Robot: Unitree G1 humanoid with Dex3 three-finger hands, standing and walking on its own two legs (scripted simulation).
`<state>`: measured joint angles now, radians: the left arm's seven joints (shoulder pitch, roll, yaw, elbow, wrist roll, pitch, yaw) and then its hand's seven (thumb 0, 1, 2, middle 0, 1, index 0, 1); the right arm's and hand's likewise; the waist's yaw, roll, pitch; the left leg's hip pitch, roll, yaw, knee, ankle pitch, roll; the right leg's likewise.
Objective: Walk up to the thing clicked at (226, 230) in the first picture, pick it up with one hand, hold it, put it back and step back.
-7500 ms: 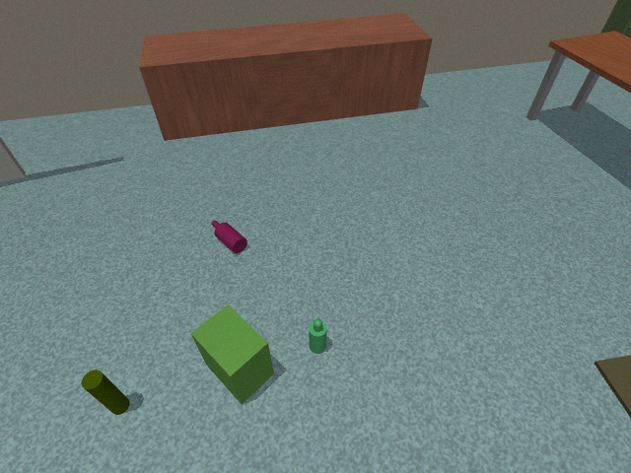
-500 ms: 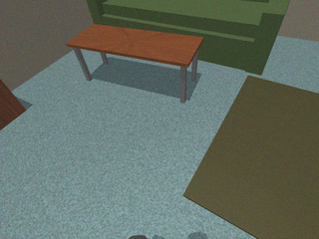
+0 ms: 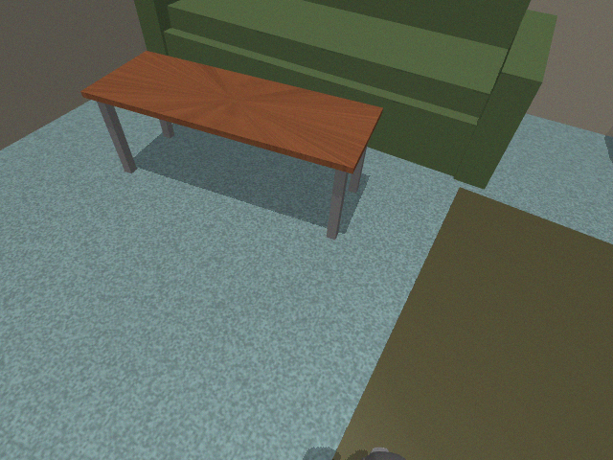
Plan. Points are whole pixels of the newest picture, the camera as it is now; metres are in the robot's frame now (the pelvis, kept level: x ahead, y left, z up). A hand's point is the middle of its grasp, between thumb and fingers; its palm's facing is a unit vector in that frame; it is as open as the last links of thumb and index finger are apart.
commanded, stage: walk up
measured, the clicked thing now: out of the picture -0.36 +1.16 -0.74
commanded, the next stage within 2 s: none
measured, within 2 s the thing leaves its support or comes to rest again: neither
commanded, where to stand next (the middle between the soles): +0.55 +0.01 m, yaw -1 degrees
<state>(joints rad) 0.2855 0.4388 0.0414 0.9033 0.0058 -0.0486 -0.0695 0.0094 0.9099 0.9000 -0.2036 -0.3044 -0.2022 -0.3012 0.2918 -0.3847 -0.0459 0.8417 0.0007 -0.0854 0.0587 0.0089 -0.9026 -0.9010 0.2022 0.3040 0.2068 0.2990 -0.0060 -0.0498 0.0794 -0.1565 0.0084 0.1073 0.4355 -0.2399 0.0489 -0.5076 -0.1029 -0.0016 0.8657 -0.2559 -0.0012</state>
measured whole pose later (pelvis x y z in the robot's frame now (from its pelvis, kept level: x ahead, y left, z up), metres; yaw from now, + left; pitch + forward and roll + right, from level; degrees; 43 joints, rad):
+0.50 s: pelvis +0.17 -0.01 +0.00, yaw +2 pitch -4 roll -2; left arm 0.24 0.41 0.05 0.85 0.04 -0.05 -0.06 0.01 0.90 0.90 -0.21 -0.31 -0.21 -0.30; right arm 0.24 -0.42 -0.06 0.85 -0.01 0.00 0.09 0.01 -0.91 -0.90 0.20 0.30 0.20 0.30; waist 0.01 0.05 0.10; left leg -0.50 0.10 0.04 0.80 -0.24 0.00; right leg -0.15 -0.05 -0.11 0.48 -0.38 -0.03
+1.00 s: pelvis +0.33 -0.02 +0.00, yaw +22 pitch -1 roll +0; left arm 0.20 0.49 0.11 0.83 0.03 0.06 -0.11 0.01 0.91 0.90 -0.20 -0.30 -0.20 -0.30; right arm 0.41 -0.42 -0.05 0.88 -0.02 -0.01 -0.01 0.01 -0.90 -0.90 0.21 0.30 0.21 0.30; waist 0.01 -0.06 0.04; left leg -0.25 -0.04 -0.23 0.48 -0.22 -0.01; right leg -0.34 0.00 0.07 0.70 -0.43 -0.01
